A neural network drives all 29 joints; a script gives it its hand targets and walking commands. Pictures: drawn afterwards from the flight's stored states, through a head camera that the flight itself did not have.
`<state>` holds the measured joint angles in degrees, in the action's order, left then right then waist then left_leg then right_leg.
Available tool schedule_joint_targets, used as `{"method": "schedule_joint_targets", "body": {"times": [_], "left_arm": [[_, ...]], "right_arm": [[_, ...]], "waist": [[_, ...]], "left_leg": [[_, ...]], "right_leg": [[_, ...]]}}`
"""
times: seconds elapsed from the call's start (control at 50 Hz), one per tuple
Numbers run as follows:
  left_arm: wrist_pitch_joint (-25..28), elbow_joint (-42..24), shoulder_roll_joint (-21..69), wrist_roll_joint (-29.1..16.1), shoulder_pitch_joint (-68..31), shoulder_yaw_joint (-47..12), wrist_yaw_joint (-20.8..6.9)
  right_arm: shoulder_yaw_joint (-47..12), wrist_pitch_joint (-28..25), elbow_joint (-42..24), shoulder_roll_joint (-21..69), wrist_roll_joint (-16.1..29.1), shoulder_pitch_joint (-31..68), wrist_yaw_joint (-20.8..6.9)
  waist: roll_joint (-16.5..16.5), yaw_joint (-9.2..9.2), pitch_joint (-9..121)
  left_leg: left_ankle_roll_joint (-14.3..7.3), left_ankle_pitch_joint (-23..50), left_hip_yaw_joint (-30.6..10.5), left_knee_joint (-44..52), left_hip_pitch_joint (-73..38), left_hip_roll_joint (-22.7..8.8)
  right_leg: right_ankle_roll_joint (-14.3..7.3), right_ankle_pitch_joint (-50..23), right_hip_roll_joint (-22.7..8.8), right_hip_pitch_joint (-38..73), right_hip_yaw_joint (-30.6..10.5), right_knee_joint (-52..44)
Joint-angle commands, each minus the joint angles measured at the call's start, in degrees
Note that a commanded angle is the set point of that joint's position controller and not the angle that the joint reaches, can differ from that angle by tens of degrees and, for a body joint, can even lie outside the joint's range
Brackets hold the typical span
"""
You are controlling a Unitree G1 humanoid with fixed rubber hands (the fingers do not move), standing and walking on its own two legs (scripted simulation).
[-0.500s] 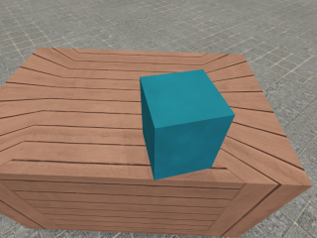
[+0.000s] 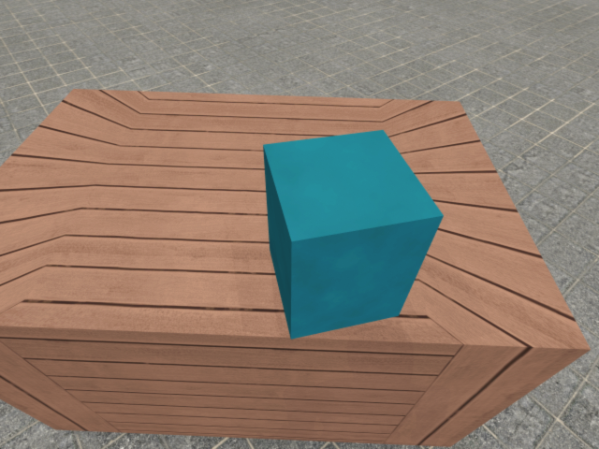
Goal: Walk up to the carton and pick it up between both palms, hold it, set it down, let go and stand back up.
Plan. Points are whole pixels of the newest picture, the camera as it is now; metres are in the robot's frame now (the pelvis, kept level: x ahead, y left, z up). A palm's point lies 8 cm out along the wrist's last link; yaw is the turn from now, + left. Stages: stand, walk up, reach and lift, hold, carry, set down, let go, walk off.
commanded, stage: stand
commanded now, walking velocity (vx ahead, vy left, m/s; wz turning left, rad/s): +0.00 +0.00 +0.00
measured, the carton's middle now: (336, 236) +0.43 -0.05 +0.04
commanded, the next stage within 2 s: none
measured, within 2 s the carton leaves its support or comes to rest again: neither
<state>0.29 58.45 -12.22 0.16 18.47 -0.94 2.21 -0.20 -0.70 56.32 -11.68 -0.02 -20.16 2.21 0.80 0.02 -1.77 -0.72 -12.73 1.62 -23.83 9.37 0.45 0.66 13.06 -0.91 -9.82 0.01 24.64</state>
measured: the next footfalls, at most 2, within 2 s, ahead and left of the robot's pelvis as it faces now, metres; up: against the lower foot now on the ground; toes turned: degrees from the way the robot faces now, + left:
none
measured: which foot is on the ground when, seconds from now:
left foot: down 0.00-1.00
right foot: down 0.00-1.00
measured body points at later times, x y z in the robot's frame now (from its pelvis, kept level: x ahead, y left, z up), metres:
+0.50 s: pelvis +0.01 +0.00 +0.00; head +0.02 +0.00 +0.45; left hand +0.01 +0.24 -0.15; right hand +0.01 -0.24 -0.15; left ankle +0.00 +0.11 -0.74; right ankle +0.00 -0.12 -0.74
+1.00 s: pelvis +0.01 +0.00 +0.00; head +0.02 +0.00 +0.45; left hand +0.01 +0.24 -0.15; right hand +0.01 -0.24 -0.15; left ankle +0.00 +0.11 -0.74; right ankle +0.00 -0.12 -0.74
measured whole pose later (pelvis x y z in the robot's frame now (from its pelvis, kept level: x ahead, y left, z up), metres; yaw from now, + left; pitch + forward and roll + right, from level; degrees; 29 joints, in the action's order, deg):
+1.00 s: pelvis +0.01 +0.00 +0.00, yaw +1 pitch -1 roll +0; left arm 0.6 59.8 -11.2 0.0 18.2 -0.9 2.6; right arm -0.3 -0.9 58.7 -11.0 0.2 -19.3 2.6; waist 0.5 0.1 -2.6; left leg -0.5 -13.0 1.0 -23.3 9.1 0.4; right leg 0.6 13.3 -0.8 -9.1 0.7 23.5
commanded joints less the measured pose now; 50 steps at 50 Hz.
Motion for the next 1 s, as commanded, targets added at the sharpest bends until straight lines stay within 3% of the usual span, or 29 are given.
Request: {"method": "schedule_joint_targets", "body": {"times": [0.0,0.02,0.1,0.16,0.3,0.4,0.44,0.48,0.52,0.6,0.64,0.74,0.88,0.9,0.98], "left_arm": [[0.38,-1.37,-6.58,0.01,3.63,1.37,0.24],[0.41,-1.2,-6.77,0.08,3.73,1.5,0.34],[0.53,-1.17,-5.94,-0.04,3.89,1.2,0.38],[0.19,-0.86,-6.4,0.2,4.26,1.74,0.42],[0.95,-1.36,-5.25,-0.07,4.13,1.35,0.49],[0.82,-1.23,-5.65,-0.21,3.75,1.38,0.66],[0.63,-0.83,-5.35,-0.14,4.29,1.15,0.59],[0.67,-0.54,-5.45,-0.16,4.01,1.19,0.65],[0.61,-0.66,-5.16,0.01,4.1,1.31,0.65],[0.63,-0.42,-5.19,-0.04,4.11,1.34,0.55],[0.65,-0.47,-5.48,-0.03,3.87,1.48,0.63],[0.74,-0.24,-4.83,-0.06,3.16,1.33,0.61],[0.68,0.17,-5.04,-0.12,3.63,1.07,0.58],[0.79,-0.04,-5.13,-0.1,3.75,0.99,0.58],[0.88,0.2,-4.73,-0.11,3.89,1.1,0.55]], "right_arm": [[1.38,-0.37,-1.36,-6.12,-0.06,-3.81,0.34],[1.61,-0.5,-1.27,-6.22,0.01,-4.59,0.26],[1.3,-0.48,-0.48,-6.18,0.02,-4.35,0.31],[1.56,0.0,-0.41,-6.27,-0.15,-4.27,0.17],[1.35,-0.86,-0.54,-5.94,0.04,-3.69,0.36],[1.0,-0.78,-0.16,-5.43,-0.08,-4.43,0.49],[1.04,-0.64,0.02,-5.49,0.14,-4.1,0.63],[1.04,-0.65,-0.22,-5.44,0.01,-4.13,0.62],[1.3,-0.48,-0.11,-5.97,0.05,-4.23,0.59],[1.25,-0.56,0.3,-5.31,-0.15,-3.51,0.66],[1.19,-0.65,0.47,-5.61,0.04,-4.04,0.67],[1.19,-0.75,0.78,-5.37,0.01,-3.37,0.71],[1.13,-0.61,0.91,-5.55,0.07,-3.49,0.61],[1.14,-0.65,0.96,-5.73,0.08,-3.44,0.66],[1.02,-0.74,1.48,-5.42,0.09,-3.63,0.71]], "waist": [[-0.56,0.33,-4.72],[-0.14,-0.39,-2.54],[-0.8,-0.1,-3.03],[-0.96,0.05,-5.07],[-0.35,0.17,-1.55],[0.18,0.02,-1.19],[-0.99,0.38,-2.04],[0.05,0.13,-1.12],[0.22,0.01,-2.69],[-1.43,0.23,-3.26],[0.09,-0.15,-2.59],[-1.43,0.03,-2.01],[-1.06,0.12,-3.65],[0.19,0.21,-3.38],[-1.65,0.23,-2.47]], "left_leg": [[-0.26,1.92,-5.38,5.09,2.29,-6.03],[-0.18,1.12,-5.68,5.2,1.54,-6.02],[-0.19,0.64,-5.35,5.15,2.66,-6.13],[-0.22,-5.76,-5.41,5.67,4.5,-5.56],[-0.3,6.21,-5.46,4.4,1.01,-6.4],[-0.31,9.18,-5.2,4.06,0.27,-6.66],[-0.42,7.82,-5.16,4.32,1.03,-6.59],[-0.42,8.98,-5.39,3.94,0.25,-6.71],[-0.32,5.64,-5.39,4.58,0.79,-6.47],[-0.36,7.65,-5.02,4.08,0.68,-6.49],[-0.21,6.94,-5.35,4.46,0.36,-6.64],[-0.24,8.42,-5.08,4.44,0.6,-6.65],[0.0,6.5,-5.25,5.14,1.39,-6.63],[-0.19,6.7,-5.45,4.89,1.03,-6.66],[-0.07,6.31,-4.87,4.84,1.07,-6.19]], "right_leg": [[-0.69,-2.94,-4.71,-3.19,-4.4,-5.3],[-0.71,-2.38,-4.51,-2.54,-4.08,-5.14],[-0.87,-2.09,-4.66,-2.17,-4.09,-5.19],[-0.86,4.7,-4.42,-3.93,-4.6,-6.21],[-0.68,-6.11,-4.93,-1.57,-4.13,-4.34],[-0.8,-8.66,-5.05,-0.5,-3.54,-4.01],[-0.69,-7.28,-5.05,-0.38,-3.8,-4.34],[-0.55,-7.47,-5.15,-0.18,-3.62,-4.31],[-0.74,-5.13,-5.03,-1.16,-3.63,-4.96],[-0.75,-7.27,-5.12,-1.38,-3.67,-4.79],[-0.64,-6.69,-4.9,-1.01,-3.54,-4.77],[-0.86,-8.52,-5.2,0.06,-3.45,-4.83],[-0.65,-6.11,-4.92,-1.4,-3.05,-5.01],[-0.66,-6.38,-4.7,-1.23,-3.0,-5.15],[-0.47,-5.89,-4.94,0.05,-3.0,-5.23]]}}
